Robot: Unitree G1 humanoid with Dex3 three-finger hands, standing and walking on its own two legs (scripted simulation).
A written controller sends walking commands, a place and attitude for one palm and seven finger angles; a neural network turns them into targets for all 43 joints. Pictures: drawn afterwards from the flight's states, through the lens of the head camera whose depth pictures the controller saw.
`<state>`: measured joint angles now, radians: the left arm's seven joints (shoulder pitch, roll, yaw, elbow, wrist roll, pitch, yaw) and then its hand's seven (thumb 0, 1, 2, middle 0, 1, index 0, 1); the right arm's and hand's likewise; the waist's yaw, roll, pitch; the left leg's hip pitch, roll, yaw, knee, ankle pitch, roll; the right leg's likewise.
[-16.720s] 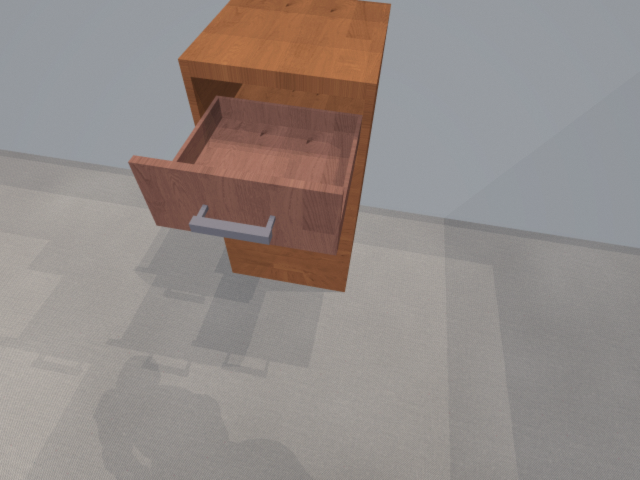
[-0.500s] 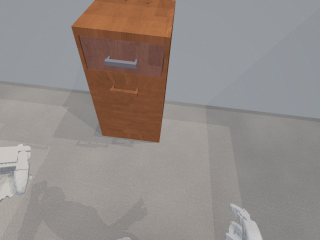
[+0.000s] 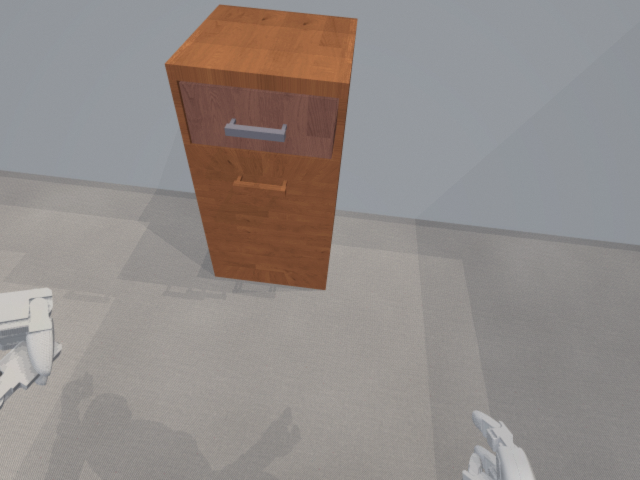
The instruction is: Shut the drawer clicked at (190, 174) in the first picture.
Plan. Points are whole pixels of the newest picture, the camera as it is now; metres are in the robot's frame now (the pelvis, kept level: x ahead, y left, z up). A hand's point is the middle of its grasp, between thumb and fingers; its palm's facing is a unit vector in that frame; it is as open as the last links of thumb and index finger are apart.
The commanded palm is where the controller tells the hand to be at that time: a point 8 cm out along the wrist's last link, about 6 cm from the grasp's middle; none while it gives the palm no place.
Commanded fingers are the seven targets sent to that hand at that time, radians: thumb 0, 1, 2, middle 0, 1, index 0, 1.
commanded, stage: stop stepping back and stand still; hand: left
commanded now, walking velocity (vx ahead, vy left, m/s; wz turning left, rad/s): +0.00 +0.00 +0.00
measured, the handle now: (257, 128) +0.91 +0.21 -0.06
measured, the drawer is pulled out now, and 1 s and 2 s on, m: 0.00 0.00 0.00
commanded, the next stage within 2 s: let the arm hang, fingers relaxed in 0.28 s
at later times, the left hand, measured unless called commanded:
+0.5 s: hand (107, 426) +0.18 +0.26 +0.00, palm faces +0.16 -0.88 -0.44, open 3.2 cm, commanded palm none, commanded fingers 0.00 0.90 0.90 -1.12 -1.30 -1.12 -1.30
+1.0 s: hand out of the picture -0.09 +0.22 -0.16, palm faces +0.03 -0.96 -0.28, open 5.7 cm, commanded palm none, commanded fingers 0.00 0.90 0.90 -0.20 -0.30 -0.20 -0.30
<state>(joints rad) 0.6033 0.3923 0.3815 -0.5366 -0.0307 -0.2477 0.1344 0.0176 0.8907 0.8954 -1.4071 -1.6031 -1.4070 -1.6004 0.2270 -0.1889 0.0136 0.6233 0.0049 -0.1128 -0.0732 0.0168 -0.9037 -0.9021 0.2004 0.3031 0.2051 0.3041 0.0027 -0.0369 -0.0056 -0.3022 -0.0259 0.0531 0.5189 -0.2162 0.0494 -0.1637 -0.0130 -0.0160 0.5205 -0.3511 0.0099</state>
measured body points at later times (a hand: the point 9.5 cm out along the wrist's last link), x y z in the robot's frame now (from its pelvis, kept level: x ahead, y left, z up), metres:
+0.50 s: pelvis -0.02 +0.01 +0.00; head -0.02 -0.01 +0.45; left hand +0.16 +0.30 +0.03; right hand +0.15 -0.25 -0.11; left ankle +0.04 +0.09 -0.73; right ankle -0.05 -0.12 -0.73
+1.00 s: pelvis -0.03 +0.00 +0.01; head -0.01 +0.00 +0.45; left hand -0.09 +0.27 -0.14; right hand -0.01 -0.25 -0.15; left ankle +0.04 +0.09 -0.73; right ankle -0.05 -0.12 -0.73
